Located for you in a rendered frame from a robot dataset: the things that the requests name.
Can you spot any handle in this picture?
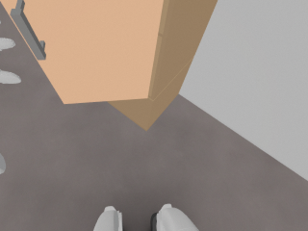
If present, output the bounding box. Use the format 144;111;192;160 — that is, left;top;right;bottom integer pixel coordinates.
10;0;46;61

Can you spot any cupboard door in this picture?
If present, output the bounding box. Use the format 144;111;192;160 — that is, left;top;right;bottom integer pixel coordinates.
0;0;164;104

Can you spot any left robot hand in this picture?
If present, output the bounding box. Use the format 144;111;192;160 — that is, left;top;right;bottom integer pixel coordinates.
0;20;21;84

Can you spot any robot right shin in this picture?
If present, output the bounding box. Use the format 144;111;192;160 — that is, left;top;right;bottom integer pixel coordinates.
156;203;172;231

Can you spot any robot left thigh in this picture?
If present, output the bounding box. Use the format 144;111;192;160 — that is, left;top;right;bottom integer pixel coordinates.
93;210;123;231

